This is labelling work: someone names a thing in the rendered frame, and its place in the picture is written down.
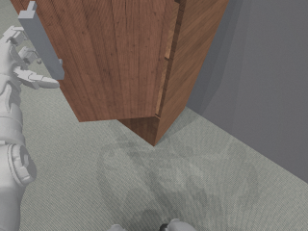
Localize robot left forearm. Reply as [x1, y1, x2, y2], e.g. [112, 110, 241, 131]
[0, 74, 26, 147]

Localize robot shin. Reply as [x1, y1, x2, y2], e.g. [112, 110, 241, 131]
[111, 224, 122, 229]
[167, 218, 180, 226]

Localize robot right shin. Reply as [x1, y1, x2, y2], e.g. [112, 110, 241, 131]
[167, 218, 180, 226]

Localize left robot hand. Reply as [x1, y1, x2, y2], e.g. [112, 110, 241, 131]
[0, 26, 60, 90]

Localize cupboard door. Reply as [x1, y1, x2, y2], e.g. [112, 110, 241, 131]
[10, 0, 174, 122]

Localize robot left shin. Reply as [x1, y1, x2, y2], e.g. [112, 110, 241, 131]
[111, 224, 122, 229]

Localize handle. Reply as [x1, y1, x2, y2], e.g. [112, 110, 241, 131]
[17, 1, 64, 80]

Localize left robot upper arm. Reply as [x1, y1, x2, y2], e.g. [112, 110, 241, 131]
[0, 143, 37, 231]

